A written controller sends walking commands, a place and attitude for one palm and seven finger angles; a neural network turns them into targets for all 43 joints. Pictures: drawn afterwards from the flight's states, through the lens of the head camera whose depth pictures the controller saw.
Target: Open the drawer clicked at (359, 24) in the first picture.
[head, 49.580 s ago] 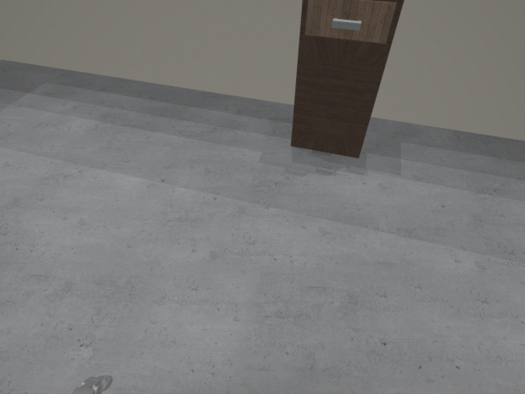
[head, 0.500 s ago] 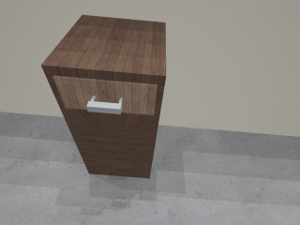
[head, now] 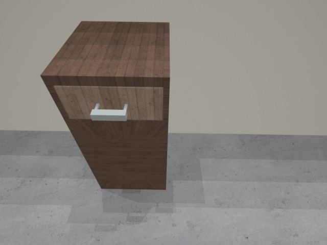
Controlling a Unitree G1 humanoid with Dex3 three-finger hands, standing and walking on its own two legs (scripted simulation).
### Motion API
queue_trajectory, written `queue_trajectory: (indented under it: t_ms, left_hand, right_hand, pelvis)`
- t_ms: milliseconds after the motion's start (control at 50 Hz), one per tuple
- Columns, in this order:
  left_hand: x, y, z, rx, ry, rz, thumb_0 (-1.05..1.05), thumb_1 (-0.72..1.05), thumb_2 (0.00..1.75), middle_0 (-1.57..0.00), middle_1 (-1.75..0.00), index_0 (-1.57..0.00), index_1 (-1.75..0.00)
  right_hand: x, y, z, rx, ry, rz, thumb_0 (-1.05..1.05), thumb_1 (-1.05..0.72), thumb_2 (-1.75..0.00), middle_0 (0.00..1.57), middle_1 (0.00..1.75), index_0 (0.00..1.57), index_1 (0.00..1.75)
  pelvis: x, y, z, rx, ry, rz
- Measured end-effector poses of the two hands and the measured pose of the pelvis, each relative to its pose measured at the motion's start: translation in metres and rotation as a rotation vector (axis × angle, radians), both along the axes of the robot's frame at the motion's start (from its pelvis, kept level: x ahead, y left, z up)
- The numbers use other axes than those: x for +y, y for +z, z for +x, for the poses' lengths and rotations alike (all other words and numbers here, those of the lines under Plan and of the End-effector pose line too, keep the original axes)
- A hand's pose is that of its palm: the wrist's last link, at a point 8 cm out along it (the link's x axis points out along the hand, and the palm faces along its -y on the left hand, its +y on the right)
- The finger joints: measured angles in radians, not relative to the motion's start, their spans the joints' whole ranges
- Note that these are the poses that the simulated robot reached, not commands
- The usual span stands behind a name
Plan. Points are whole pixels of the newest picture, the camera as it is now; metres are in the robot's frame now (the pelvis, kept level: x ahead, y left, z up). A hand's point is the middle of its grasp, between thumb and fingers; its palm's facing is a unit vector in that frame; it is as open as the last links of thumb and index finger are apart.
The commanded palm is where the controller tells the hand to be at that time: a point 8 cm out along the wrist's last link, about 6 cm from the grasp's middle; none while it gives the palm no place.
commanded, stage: come to a stop and stand still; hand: left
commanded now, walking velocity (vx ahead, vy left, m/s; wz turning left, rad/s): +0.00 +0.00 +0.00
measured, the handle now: (110, 110) +0.55 +0.23 -0.02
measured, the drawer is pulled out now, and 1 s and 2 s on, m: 0.00 0.00 0.00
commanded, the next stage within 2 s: look again from close up in 0.34 s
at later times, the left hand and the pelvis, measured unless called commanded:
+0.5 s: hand out of the picture -0.07 +0.13 -0.18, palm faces +0.04 -0.99 -0.13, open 7.4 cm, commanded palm none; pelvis -0.02 -0.01 +0.00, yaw +1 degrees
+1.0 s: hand out of the picture +0.02 +0.18 -0.17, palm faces +0.02 -0.98 -0.21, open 7.3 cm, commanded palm none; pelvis +0.01 +0.00 +0.00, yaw +0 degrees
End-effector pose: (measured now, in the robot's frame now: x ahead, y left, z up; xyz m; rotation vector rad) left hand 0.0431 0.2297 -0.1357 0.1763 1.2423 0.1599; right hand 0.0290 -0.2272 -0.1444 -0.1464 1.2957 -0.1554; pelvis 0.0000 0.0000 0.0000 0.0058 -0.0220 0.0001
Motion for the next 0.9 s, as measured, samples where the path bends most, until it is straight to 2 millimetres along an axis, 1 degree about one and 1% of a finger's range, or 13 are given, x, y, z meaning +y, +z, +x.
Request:
queue_trajectory:
  t_ms: [100,200,320,380,460,500,560,640,740,820,900]
  left_hand:
    - [-0.009,-0.002,-0.022,0.019,0.014,-0.015,0.00,0.94,0.90,-0.20,-0.30,-0.20,-0.30]
    - [-0.020,-0.006,-0.056,0.091,0.031,-0.041,0.00,0.93,0.90,-0.20,-0.30,-0.20,-0.30]
    - [-0.035,-0.010,-0.094,0.188,0.058,-0.078,0.00,0.92,0.90,-0.20,-0.30,-0.20,-0.30]
    - [-0.040,-0.011,-0.106,0.220,0.069,-0.093,0.00,0.91,0.90,-0.20,-0.30,-0.20,-0.30]
    - [-0.046,-0.012,-0.113,0.237,0.072,-0.102,0.00,0.91,0.90,-0.20,-0.30,-0.20,-0.30]
    - [-0.044,-0.013,-0.114,0.236,0.061,-0.098,0.00,0.91,0.90,-0.20,-0.30,-0.20,-0.30]
    - [-0.035,-0.014,-0.108,0.231,0.048,-0.082,0.00,0.91,0.90,-0.21,-0.30,-0.20,-0.30]
    - [-0.016,-0.010,-0.088,0.184,0.045,-0.040,0.00,0.91,0.90,-0.21,-0.30,-0.20,-0.30]
    - [0.001,-0.004,-0.058,0.110,0.038,0.002,0.00,0.91,0.90,-0.20,-0.30,-0.20,-0.30]
    - [0.005,0.000,-0.040,0.082,0.024,0.013,0.00,0.91,0.90,-0.20,-0.30,-0.19,-0.30]
    - [0.002,-0.001,-0.029,0.076,0.014,0.004,0.00,0.91,0.90,-0.20,-0.30,-0.19,-0.30]
  right_hand:
    - [-0.005,0.004,-0.018,0.027,0.013,0.002,0.01,-0.92,-0.90,0.20,0.30,0.20,0.30]
    - [-0.006,0.005,-0.042,0.082,0.014,0.009,0.01,-0.91,-0.90,0.20,0.30,0.20,0.30]
    - [-0.003,0.005,-0.067,0.150,0.001,0.015,0.01,-0.91,-0.90,0.20,0.30,0.20,0.30]
    - [0.000,0.006,-0.075,0.172,-0.006,0.019,0.01,-0.91,-0.90,0.20,0.30,0.20,0.30]
    - [0.006,0.004,-0.078,0.182,-0.008,0.027,0.01,-0.90,-0.90,0.20,0.30,0.20,0.30]
    - [0.009,0.000,-0.074,0.167,-0.009,0.033,0.01,-0.90,-0.90,0.20,0.30,0.20,0.30]
    - [0.016,-0.006,-0.065,0.119,-0.013,0.045,0.01,-0.90,-0.90,0.20,0.30,0.20,0.30]
    - [0.027,-0.013,-0.053,0.077,-0.005,0.064,0.01,-0.91,-0.90,0.20,0.30,0.20,0.30]
    - [0.031,-0.015,-0.045,0.069,0.003,0.074,0.02,-0.93,-0.90,0.20,0.30,0.20,0.30]
    - [0.028,-0.012,-0.040,0.065,0.003,0.068,0.02,-0.93,-0.90,0.20,0.30,0.20,0.30]
    - [0.024,-0.009,-0.035,0.067,0.003,0.057,0.02,-0.92,-0.90,0.20,0.30,0.20,0.30]
  pelvis:
    - [-0.007,0.003,-0.009,-0.003,0.006,-0.002]
    - [-0.012,0.004,-0.014,0.002,0.011,-0.007]
    - [-0.014,0.004,-0.016,0.007,0.013,-0.011]
    - [-0.014,0.004,-0.015,0.008,0.013,-0.012]
    - [-0.012,0.003,-0.015,0.009,0.012,-0.018]
    - [-0.008,0.000,-0.016,0.011,0.012,-0.030]
    - [-0.001,-0.004,-0.016,0.014,0.015,-0.030]
    - [0.005,-0.006,-0.011,0.011,0.015,-0.019]
    - [0.009,-0.004,-0.004,0.008,0.008,-0.005]
    - [0.009,-0.002,0.000,0.010,0.002,0.001]
    - [0.008,-0.001,0.004,0.011,-0.001,0.004]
